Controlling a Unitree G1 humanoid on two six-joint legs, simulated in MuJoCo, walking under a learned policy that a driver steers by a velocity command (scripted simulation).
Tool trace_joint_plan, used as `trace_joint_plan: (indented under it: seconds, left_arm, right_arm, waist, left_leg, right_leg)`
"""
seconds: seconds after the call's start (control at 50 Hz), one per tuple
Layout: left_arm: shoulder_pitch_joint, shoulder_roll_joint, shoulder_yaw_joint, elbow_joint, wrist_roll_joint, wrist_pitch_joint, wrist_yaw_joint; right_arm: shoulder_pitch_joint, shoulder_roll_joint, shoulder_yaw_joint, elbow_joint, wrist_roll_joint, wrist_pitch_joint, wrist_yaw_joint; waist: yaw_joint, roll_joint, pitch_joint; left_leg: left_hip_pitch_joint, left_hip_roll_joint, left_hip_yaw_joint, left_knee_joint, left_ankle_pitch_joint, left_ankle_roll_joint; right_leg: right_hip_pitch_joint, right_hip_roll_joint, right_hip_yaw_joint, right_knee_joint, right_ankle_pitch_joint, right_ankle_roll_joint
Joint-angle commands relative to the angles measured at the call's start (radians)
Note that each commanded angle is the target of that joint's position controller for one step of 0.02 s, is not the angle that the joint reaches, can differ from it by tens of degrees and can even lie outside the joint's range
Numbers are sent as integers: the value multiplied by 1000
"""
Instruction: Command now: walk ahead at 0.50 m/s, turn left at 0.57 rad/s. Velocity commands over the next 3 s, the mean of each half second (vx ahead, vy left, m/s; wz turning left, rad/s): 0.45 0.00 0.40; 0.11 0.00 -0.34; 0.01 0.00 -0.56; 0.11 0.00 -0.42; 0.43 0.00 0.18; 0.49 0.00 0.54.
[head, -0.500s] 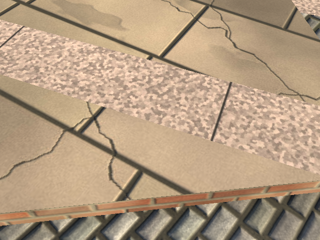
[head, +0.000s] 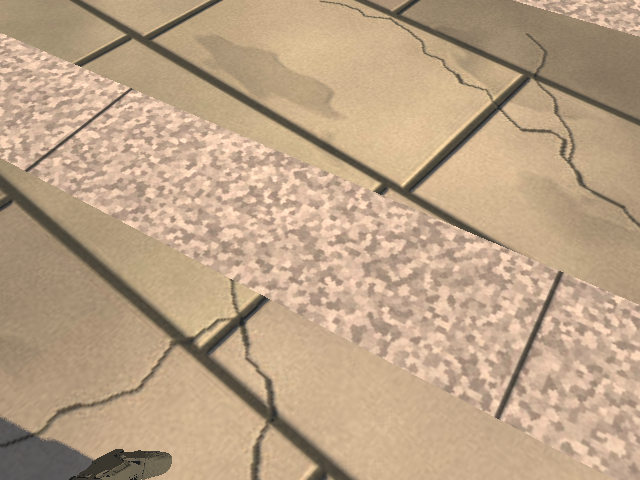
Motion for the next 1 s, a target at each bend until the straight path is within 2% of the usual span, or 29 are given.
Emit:
trace_joint_plan:
  seconds: [0.02, 0.04, 0.06, 0.08, 0.12, 0.18, 0.22, 0.24, 0.28, 0.34, 0.38, 0.42, 0.46, 0.48, 0.5, 0.52, 0.54, 0.56, 0.58, 0.6, 0.62, 0.64, 0.66, 0.68, 0.72, 0.78, 0.8, 0.88, 1.0]
  left_arm:
    - [348, 304, 94, 29, 11, 7, 24]
    - [273, 189, 74, 0, 5, 15, 15]
    - [217, 107, 54, -14, -6, 15, 9]
    - [198, 87, 47, -14, 0, 13, 7]
    - [249, 97, 50, 17, -6, -2, 10]
    - [301, 106, 61, 45, -17, -24, 1]
    - [347, 95, 60, 70, -9, -28, -6]
    - [368, 93, 60, 83, -8, -30, -7]
    - [466, 81, 59, 135, -2, -33, -7]
    - [516, 88, 54, 185, 4, -41, -3]
    - [561, 86, 48, 221, 8, -47, 5]
    - [579, 87, 41, 255, 0, -36, 18]
    - [586, 55, 30, 290, -15, -15, 35]
    - [518, 44, 26, 260, -33, 0, 30]
    - [518, 78, 31, 239, -40, 4, 12]
    - [505, 170, 48, 236, -46, -4, -4]
    - [453, 249, 76, 227, -65, -10, -23]
    - [460, 231, 84, 210, -82, -28, -42]
    - [545, 63, 48, 135, -126, -26, -55]
    - [589, 107, 77, 179, -81, -6, -44]
    - [567, 39, 75, 155, -79, 21, -29]
    - [508, 2, 69, 131, -49, 48, -11]
    - [451, -5, 73, 115, -21, 71, 4]
    - [459, -8, 78, 105, -11, 94, 13]
    - [425, -16, 82, 65, -20, 129, 30]
    - [396, -18, 82, 27, -12, 140, 44]
    - [366, -13, 85, 11, -12, 142, 44]
    - [296, 44, 101, -30, -10, 175, 31]
    - [205, 71, 107, -107, -4, 202, 2]
  right_arm:
    - [52, -51, 1, -135, 11, -15, -6]
    - [39, -93, -5, -93, -19, 9, -12]
    - [-37, -93, -5, -101, -31, 14, 2]
    - [-76, -70, -4, -118, -31, 19, 14]
    - [-109, -41, 1, -146, -43, 39, 36]
    - [-168, -24, 4, -193, -39, 54, 43]
    - [-220, -7, 8, -222, -42, 58, 43]
    - [-244, -3, 9, -237, -44, 58, 41]
    - [-311, 42, 21, -272, -46, 68, 12]
    - [-489, 68, 45, -375, -45, 54, -13]
    - [-564, 87, 57, -419, -52, 42, -18]
    - [-641, 111, 82, -488, -43, 30, -15]
    - [-655, 144, 109, -537, -41, 27, 6]
    - [-593, 187, 133, -523, -11, 29, 28]
    - [-508, 166, 116, -475, 2, 39, 32]
    - [-326, 124, 93, -414, 4, 39, 29]
    - [-84, 77, 65, -347, 6, 31, 25]
    - [23, -36, 30, -317, -33, 18, 20]
    - [82, -189, -8, -272, -40, 3, 10]
    - [32, -168, -15, -283, -16, 14, 1]
    - [-125, -124, 0, -279, -11, 12, 2]
    - [-224, -22, 22, -266, -9, 14, 0]
    - [-273, 55, 42, -246, -12, 11, -9]
    - [-315, 79, 48, -234, -16, 15, -17]
    - [-280, 78, 47, -205, -26, -3, -15]
    - [-243, 42, 28, -170, -24, -25, -15]
    - [-241, 54, 32, -179, -23, -22, -26]
    - [-199, 23, 32, -218, -17, 8, -55]
    - [-166, -43, 14, -281, -25, 49, -66]
  waist:
    - [108, -274, -339]
    - [87, -87, -209]
    - [97, -6, -99]
    - [88, -40, -48]
    - [84, -107, -24]
    - [72, -74, -30]
    - [83, -82, -14]
    - [85, -80, -4]
    - [111, -117, 9]
    - [112, -45, 91]
    - [132, -56, 100]
    - [137, -64, 95]
    - [130, -106, 32]
    - [101, -77, -20]
    - [99, -83, -106]
    - [15, -164, -205]
    - [-119, -188, -327]
    - [-167, -156, -430]
    - [-98, 327, -642]
    - [-54, 183, -714]
    - [43, 135, -580]
    - [86, 39, -374]
    - [101, 49, -212]
    - [140, 102, -118]
    - [149, 84, -77]
    - [171, 69, -58]
    - [161, 72, -64]
    - [116, 73, -94]
    - [74, 113, -57]
  left_leg:
    - [-515, 17, 93, 595, -135, -3]
    - [-565, 106, 89, 701, -70, -5]
    - [-571, 136, 100, 686, 14, -13]
    - [-576, 156, 123, 702, 57, -24]
    - [-597, 172, 148, 773, 111, -40]
    - [-695, 182, 141, 850, 163, -50]
    - [-789, 168, 123, 909, 174, -59]
    - [-834, 164, 108, 915, 178, -61]
    - [-1025, 131, 122, 1173, 56, -47]
    - [-1281, 141, 91, 1234, -46, -10]
    - [-1372, 140, 138, 1232, -109, 3]
    - [-1382, 188, 210, 1078, -168, 11]
    - [-1187, 249, 291, 872, -66, 25]
    - [-801, 239, 323, 569, 92, 44]
    - [-501, 151, 394, 535, 142, 43]
    - [-325, 90, 386, 516, 132, 52]
    - [-118, 70, 346, 342, 278, 64]
    - [94, 200, 122, 235, 481, 98]
    - [344, 644, -431, -2, 1120, 222]
    - [237, 585, -461, -25, 1260, 183]
    - [70, 594, -353, -42, 978, 192]
    - [-99, 545, -260, -59, 732, 165]
    - [-233, 485, -164, -55, 563, 125]
    - [-358, 454, -95, -95, 438, 111]
    - [-421, 464, -41, -180, 311, 91]
    - [-389, 451, 95, -284, 335, 71]
    - [-362, 462, 129, -303, 373, 80]
    - [-198, 453, 227, -364, 287, 109]
    - [-111, 507, 255, -403, 62, 100]
  right_leg:
    - [669, -488, 719, -203, -46, -205]
    - [555, -455, 638, -203, -248, -206]
    - [424, -382, 484, -246, -310, -182]
    - [357, -334, 379, -277, -266, -156]
    - [310, -284, 239, -297, -120, -140]
    - [316, -293, 136, -312, 7, -152]
    - [328, -290, 103, -322, 16, -170]
    - [336, -292, 87, -329, 12, -175]
    - [413, -336, 103, -336, 2, -217]
    - [471, -352, 82, -380, -152, -187]
    - [530, -344, 48, -373, -28, -174]
    - [563, -320, -25, -412, 115, -147]
    - [543, -270, -73, -447, 342, -136]
    - [363, -239, -131, -497, 484, -128]
    - [277, -233, -126, -447, 782, -140]
    - [331, -255, -123, -281, 1154, -123]
    - [374, -239, -131, -45, 1255, -77]
    - [266, -190, -92, 252, 860, -15]
    - [-26, 49, -74, 819, -369, 57]
    - [32, 43, 165, 1033, -330, 36]
    - [-27, 5, 137, 1100, -283, 37]
    - [-78, -51, 43, 1058, -244, 31]
    - [-116, -71, 44, 1012, -231, 19]
    - [-112, -60, 35, 1036, -230, 14]
    - [-120, -51, 37, 1048, -213, -18]
    - [-149, -54, 50, 949, -113, -12]
    - [-156, -53, 56, 910, -113, 6]
    - [-202, -42, 0, 755, -143, 35]
    - [-204, -61, -40, 598, -181, 57]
